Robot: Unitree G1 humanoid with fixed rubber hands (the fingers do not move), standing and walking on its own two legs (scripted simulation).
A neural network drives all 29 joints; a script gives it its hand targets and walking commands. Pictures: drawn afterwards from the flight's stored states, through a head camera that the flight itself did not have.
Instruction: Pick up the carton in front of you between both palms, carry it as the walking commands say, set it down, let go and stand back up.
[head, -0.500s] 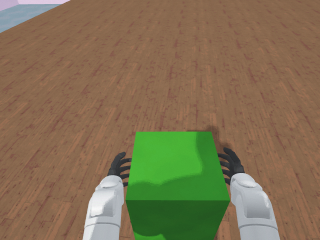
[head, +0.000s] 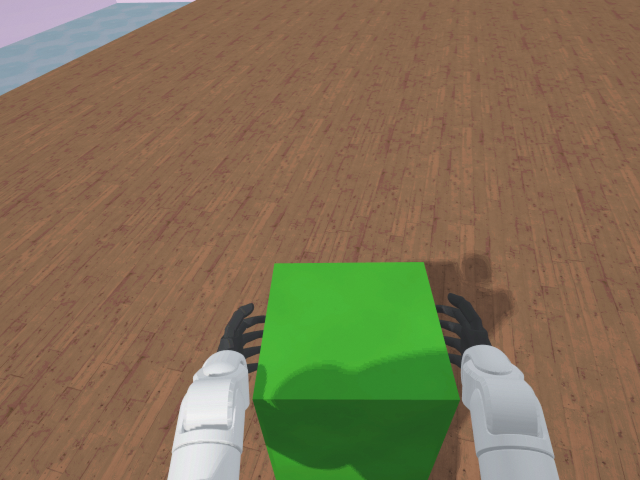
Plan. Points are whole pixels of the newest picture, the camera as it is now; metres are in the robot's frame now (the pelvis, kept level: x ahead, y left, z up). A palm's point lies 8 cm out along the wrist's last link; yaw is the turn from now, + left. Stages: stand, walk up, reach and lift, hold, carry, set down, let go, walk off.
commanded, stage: hold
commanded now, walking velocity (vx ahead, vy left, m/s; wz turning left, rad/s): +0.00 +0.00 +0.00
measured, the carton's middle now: (349, 375) +0.30 +0.00 -0.04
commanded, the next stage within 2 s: set down in 0.06 s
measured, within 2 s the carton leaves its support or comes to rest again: neither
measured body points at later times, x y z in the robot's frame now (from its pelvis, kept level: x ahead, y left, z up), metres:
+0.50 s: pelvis -0.02 -0.04 -0.03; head +0.04 -0.05 +0.42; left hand +0.33 +0.13 -0.05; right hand +0.34 -0.17 -0.04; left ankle +0.00 +0.12 -0.74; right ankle +0.08 -0.12 -0.74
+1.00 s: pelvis -0.04 +0.02 -0.16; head +0.18 -0.01 +0.24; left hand +0.40 +0.14 -0.24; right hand +0.38 -0.17 -0.23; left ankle +0.00 +0.12 -0.74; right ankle +0.08 -0.12 -0.74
